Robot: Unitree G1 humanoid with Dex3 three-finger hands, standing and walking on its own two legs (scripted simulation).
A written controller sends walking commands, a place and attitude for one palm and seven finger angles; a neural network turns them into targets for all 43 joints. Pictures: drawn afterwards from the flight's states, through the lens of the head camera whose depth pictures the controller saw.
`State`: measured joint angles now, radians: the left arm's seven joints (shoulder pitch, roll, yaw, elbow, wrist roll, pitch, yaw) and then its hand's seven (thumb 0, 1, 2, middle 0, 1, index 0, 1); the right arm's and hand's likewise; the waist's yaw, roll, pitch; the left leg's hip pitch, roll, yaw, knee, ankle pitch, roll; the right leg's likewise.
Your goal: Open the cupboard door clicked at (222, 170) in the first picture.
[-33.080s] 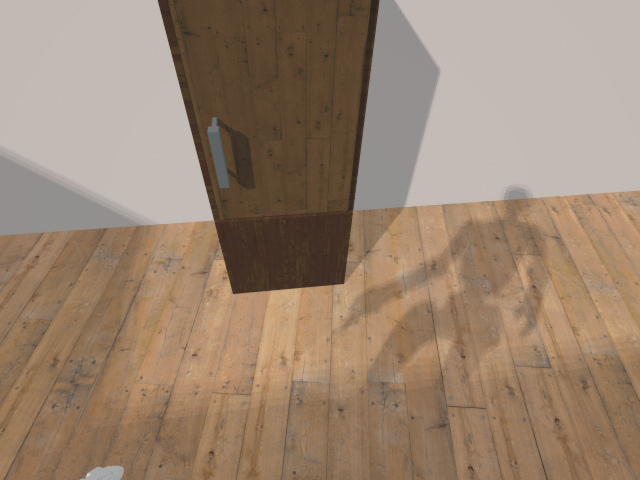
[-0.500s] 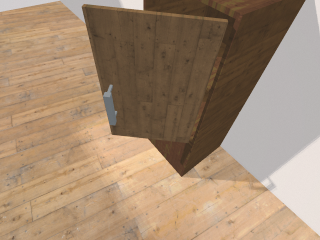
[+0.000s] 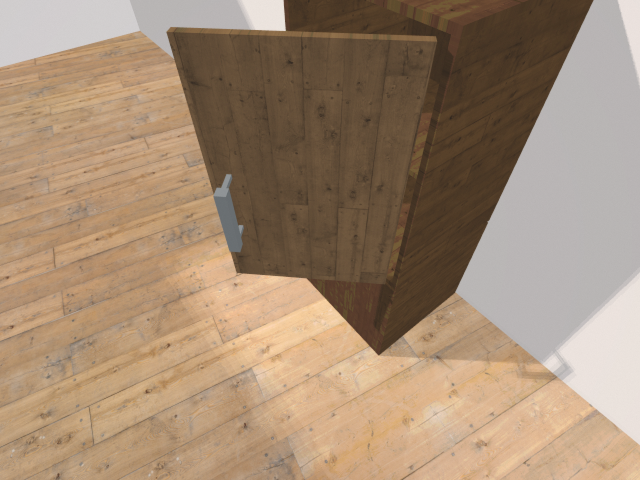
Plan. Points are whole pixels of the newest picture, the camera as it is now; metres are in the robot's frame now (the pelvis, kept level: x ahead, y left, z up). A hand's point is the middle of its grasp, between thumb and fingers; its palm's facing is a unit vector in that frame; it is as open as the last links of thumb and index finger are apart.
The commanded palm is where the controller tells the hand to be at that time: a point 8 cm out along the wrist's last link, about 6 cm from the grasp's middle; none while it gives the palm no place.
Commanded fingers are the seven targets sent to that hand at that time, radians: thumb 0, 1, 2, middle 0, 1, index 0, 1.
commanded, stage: come to a stop and stand still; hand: left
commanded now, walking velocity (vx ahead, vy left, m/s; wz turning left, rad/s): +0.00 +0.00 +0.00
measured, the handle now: (232, 214) +0.61 +0.22 -0.09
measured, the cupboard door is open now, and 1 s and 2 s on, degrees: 46 46 46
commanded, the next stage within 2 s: look again from close up in 0.10 s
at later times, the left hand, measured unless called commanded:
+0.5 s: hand out of the picture +0.03 +0.18 -0.17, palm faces -0.02 -0.98 -0.20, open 7.4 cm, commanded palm none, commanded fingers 0.00 0.90 0.90 -0.20 -0.30 -0.20 -0.30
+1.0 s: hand out of the picture +0.06 +0.21 -0.17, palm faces +0.01 -0.96 -0.28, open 7.4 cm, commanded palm none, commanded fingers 0.00 0.90 0.90 -0.20 -0.30 -0.20 -0.30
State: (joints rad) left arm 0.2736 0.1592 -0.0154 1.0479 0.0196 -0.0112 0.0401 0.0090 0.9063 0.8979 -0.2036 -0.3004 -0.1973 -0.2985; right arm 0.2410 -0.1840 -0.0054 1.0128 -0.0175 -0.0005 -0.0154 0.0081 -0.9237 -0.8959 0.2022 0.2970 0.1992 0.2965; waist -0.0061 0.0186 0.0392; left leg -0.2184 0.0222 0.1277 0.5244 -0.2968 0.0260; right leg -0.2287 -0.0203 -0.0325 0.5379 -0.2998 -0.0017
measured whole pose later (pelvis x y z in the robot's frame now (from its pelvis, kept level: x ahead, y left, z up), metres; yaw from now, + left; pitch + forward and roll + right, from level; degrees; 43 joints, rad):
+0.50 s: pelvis +0.01 +0.00 +0.00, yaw -1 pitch +0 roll +0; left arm 0.25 0.18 -0.01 1.08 0.02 -0.01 0.03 0.01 0.91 0.90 -0.20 -0.30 -0.20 -0.30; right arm 0.26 -0.16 0.01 1.11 -0.01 -0.02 -0.02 0.01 -0.91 -0.90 0.20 0.30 0.20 0.30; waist -0.01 -0.02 0.04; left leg -0.19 0.02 0.14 0.47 -0.27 0.02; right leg -0.21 -0.01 -0.02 0.49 -0.28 0.00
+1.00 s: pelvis +0.02 +0.00 +0.00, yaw +1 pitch +0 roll +0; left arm 0.26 0.23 0.01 0.98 0.02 -0.02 0.04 0.01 0.90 0.90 -0.21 -0.30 -0.20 -0.30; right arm 0.22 -0.23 -0.03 0.99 -0.02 -0.01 -0.03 0.01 -0.91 -0.90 0.20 0.30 0.20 0.30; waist -0.01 0.00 0.02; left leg -0.22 0.02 0.11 0.55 -0.33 0.02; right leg -0.22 -0.02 -0.05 0.56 -0.34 -0.01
